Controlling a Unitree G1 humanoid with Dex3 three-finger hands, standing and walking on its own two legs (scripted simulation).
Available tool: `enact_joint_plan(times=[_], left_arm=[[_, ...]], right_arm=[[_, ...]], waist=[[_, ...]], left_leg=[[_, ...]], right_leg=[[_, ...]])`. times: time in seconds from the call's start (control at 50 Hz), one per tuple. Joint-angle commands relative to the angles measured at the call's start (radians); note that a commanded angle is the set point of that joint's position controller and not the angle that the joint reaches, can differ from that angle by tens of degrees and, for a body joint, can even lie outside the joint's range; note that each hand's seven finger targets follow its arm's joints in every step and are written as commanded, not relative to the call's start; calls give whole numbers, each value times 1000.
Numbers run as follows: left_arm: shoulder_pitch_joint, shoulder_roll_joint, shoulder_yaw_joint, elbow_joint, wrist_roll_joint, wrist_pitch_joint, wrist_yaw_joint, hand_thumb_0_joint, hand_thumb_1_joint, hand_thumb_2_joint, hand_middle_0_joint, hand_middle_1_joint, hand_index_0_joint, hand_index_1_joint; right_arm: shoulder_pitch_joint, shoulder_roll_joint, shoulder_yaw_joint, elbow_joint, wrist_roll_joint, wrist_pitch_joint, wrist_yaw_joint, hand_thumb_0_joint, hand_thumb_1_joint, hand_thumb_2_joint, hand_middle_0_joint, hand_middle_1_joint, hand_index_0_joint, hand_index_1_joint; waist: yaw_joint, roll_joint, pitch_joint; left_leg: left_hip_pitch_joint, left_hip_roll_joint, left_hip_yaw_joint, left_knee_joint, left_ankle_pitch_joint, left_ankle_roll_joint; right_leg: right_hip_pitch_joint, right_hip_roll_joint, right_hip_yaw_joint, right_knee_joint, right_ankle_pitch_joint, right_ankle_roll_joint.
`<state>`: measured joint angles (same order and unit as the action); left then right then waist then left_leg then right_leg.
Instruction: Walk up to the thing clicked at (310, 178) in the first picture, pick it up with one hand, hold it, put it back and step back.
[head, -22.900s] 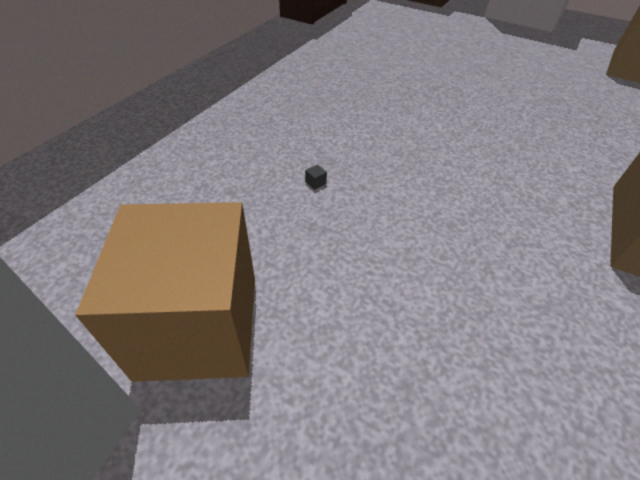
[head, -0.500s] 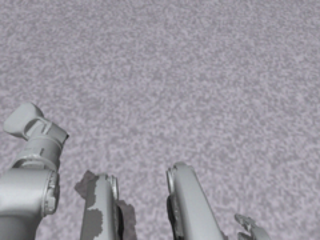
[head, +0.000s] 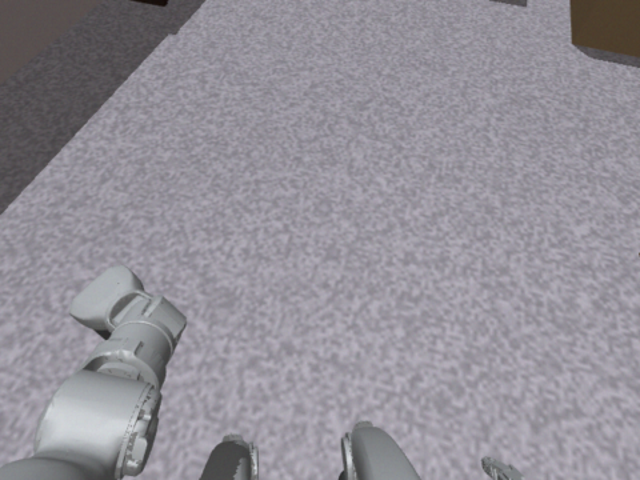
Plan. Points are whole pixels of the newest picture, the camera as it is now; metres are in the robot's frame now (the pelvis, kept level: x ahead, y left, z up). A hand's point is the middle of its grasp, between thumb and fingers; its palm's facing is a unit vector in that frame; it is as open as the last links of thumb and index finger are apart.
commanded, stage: lift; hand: left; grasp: from above
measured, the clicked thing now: (138, 331) +0.36 +0.24 -0.12
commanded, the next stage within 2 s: hold in 0.36 s
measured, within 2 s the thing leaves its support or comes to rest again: neither
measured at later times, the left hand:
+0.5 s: hand (107, 301) +0.35 +0.24 +0.01, palm faces -0.27 -0.37 -0.89, open 10.1 cm
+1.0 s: hand (97, 283) +0.36 +0.24 +0.04, palm faces -0.24 -0.37 -0.90, open 10.0 cm
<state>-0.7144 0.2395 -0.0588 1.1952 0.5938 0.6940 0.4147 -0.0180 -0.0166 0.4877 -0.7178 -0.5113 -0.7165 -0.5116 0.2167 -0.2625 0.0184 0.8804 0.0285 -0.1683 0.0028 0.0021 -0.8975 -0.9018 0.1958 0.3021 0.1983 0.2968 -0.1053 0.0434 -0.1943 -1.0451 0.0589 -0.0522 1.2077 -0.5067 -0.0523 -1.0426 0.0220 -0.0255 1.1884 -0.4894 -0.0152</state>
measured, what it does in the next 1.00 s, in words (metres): rises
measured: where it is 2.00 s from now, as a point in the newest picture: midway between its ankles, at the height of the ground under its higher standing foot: outside the picture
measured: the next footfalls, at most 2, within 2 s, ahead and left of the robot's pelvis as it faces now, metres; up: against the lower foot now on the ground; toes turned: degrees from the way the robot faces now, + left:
none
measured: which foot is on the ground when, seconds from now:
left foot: down 0.00-1.00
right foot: down 0.00-1.00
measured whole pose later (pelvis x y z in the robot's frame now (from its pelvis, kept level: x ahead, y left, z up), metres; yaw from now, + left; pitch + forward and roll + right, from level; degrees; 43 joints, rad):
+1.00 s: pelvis +0.04 +0.01 +0.08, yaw +0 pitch +7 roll +0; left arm -0.60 0.15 -0.15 1.05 0.58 0.79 0.36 -0.02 0.03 0.38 -0.74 -0.46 -0.74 -0.46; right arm 0.21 -0.26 0.02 0.85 0.03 -0.12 0.08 0.01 -0.90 -0.90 0.19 0.30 0.20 0.30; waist -0.03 0.03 -0.10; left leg -0.44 0.03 0.00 0.68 -0.35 -0.03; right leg -0.46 -0.01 0.01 0.69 -0.35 0.01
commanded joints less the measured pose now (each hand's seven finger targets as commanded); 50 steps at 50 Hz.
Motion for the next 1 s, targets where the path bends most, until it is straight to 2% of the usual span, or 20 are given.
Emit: enact_joint_plan(times=[0.0, 0.04, 0.1, 0.12, 0.14, 0.16, 0.2, 0.22, 0.24, 0.32, 0.34, 0.42, 0.58, 0.66, 0.68, 0.78, 0.86, 0.92, 0.96, 0.98], left_arm=[[-366, 170, -5, -164, 18, 12, 47, 0, 497, 749, -944, -654, -930, -671], [-367, 195, 3, -176, 29, 19, 45, 0, 481, 755, -924, -657, -907, -676], [-343, 157, -21, -167, 35, 21, 42, 0, 502, 736, -925, -659, -918, -669], [-366, 178, -16, -186, 42, 21, 40, 0, 493, 710, -911, -656, -908, -660], [-355, 174, -13, -177, 35, 22, 37, 0, 483, 686, -902, -641, -901, -643], [-346, 135, -34, -175, 30, 26, 30, 0, 495, 686, -903, -655, -908, -652], [-363, 144, -30, -185, 31, 24, 29, 0, 502, 686, -912, -643, -914, -643], [-326, 148, -29, -147, 36, 27, 30, 0, 502, 688, -913, -643, -912, -645], [-344, 145, -36, -186, 40, 25, 31, 0, 513, 683, -913, -648, -917, -646], [-371, 101, -49, -162, 36, 21, 35, 0, 528, 680, -945, -622, -939, -629], [-377, 119, -40, -153, 39, 17, 39, 0, 539, 663, -942, -627, -943, -627], [-357, 111, -44, -165, 36, 28, 32, 0, 518, 677, -938, -611, -928, -620], [-357, 95, -58, -196, 41, 45, 33, 0, 539, 553, -955, -534, -941, -547], [-365, 95, -65, -242, 41, 57, 26, 0, 533, 561, -957, -525, -937, -544], [-332, 101, -59, -225, 39, 63, 26, 0, 532, 577, -974, -511, -943, -542], [-341, 83, -80, -270, 38, 75, 17, 0, 584, 543, -993, -505, -972, -525], [-320, 81, -88, -301, 35, 88, -3, 0, 521, 570, -976, -492, -937, -530], [-297, 90, -87, -305, 40, 99, -11, 0, 547, 561, -988, -503, -954, -537], [-301, 74, -102, -326, 45, 104, -20, 0, 518, 559, -975, -493, -937, -529], [-311, 76, -106, -356, 42, 104, -20, 0, 547, 542, -980, -509, -953, -535]], right_arm=[[76, -138, -47, -78, 2, -21, 1, 0, -895, -900, 200, 300, 199, 300], [78, -146, -49, -76, 1, -16, 6, 0, -894, -899, 200, 300, 200, 300], [78, -137, -46, -79, 1, -9, 10, 0, -892, -897, 200, 300, 200, 300], [82, -144, -49, -77, 4, -7, 12, 0, -892, -897, 200, 300, 200, 300], [82, -144, -51, -78, 4, -8, 14, 0, -890, -896, 200, 300, 200, 300], [78, -136, -49, -76, 6, -8, 15, 0, -890, -896, 200, 300, 200, 300], [72, -140, -51, -78, 5, -11, 17, 0, -889, -896, 200, 300, 200, 300], [65, -143, -50, -81, 4, -12, 19, 0, -889, -896, 200, 300, 200, 300], [67, -139, -49, -80, 3, -13, 21, 0, -889, -895, 200, 300, 200, 300], [61, -140, -51, -75, 2, -19, 29, 0, -890, -895, 200, 300, 200, 300], [58, -144, -53, -80, 1, -20, 31, 0, -889, -895, 200, 300, 200, 300], [48, -150, -54, -82, 2, -20, 44, 0, -888, -893, 200, 300, 200, 300], [12, -147, -56, -101, -1, -14, 63, 0, -894, -896, 199, 300, 199, 300], [4, -152, -55, -114, 5, -8, 67, 0, -893, -896, 199, 300, 199, 300], [-2, -149, -54, -113, 2, -7, 70, 0, -896, -897, 199, 300, 199, 300], [-21, -147, -52, -128, 7, -4, 73, 0, -895, -897, 199, 300, 199, 300], [-33, -145, -45, -136, 11, -2, 75, 0, -898, -899, 199, 300, 199, 300], [-42, -141, -45, -139, 12, 0, 75, 0, -900, -899, 199, 300, 199, 300], [-42, -138, -41, -147, 13, 2, 75, 0, -900, -899, 199, 300, 199, 300], [-53, -137, -39, -154, 15, 0, 75, 0, -901, -900, 199, 300, 199, 300]], waist=[[3, -3, -372], [12, -2, -388], [7, -31, -350], [10, -36, -350], [14, -26, -339], [9, -39, -311], [21, -19, -291], [27, -19, -267], [20, -24, -276], [21, -16, -230], [30, -16, -216], [31, -42, -241], [55, -19, -198], [53, -40, -215], [64, -40, -201], [71, -33, -188], [64, -66, -214], [82, -62, -189], [74, -43, -182], [84, -41, -178]], left_leg=[[276, -68, 88, -208, 286, 56], [327, -68, 87, -243, 321, 54], [373, -66, 79, -299, 334, 54], [387, -69, 81, -314, 338, 56], [403, -70, 83, -334, 337, 54], [414, -69, 78, -354, 328, 56], [465, -70, 79, -394, 334, 50], [477, -69, 82, -411, 324, 49], [491, -67, 79, -420, 329, 50], [551, -61, 73, -481, 318, 43], [557, -62, 73, -493, 309, 42], [588, -67, 81, -507, 358, 47], [633, -67, 83, -560, 347, 39], [664, -70, 86, -563, 406, 47], [659, -71, 89, -567, 409, 44], [680, -72, 87, -594, 400, 44], [706, -75, 88, -596, 458, 51], [705, -76, 94, -606, 465, 50], [722, -75, 91, -618, 468, 49], [732, -73, 89, -625, 464, 49]], right_leg=[[389, 10, 24, -279, 341, 22], [436, 10, 23, -302, 387, 22], [473, 11, 15, -346, 393, 22], [497, 10, 22, -366, 403, 25], [502, 8, 21, -377, 389, 21], [505, 9, 21, -396, 374, 23], [515, 11, 16, -425, 351, 17], [517, 12, 12, -436, 333, 13], [524, 11, 13, -446, 336, 14], [533, 14, 3, -474, 311, 5], [539, 14, 4, -485, 300, 4], [594, 10, 14, -506, 361, 11], [627, 9, 6, -535, 335, 5], [670, 8, 12, -548, 409, 10], [675, 8, 11, -546, 406, 9], [696, 6, 10, -564, 392, 8], [739, 5, 14, -570, 476, 14], [749, 5, 14, -577, 475, 14], [744, 5, 11, -580, 467, 10], [750, 6, 6, -588, 458, 10]])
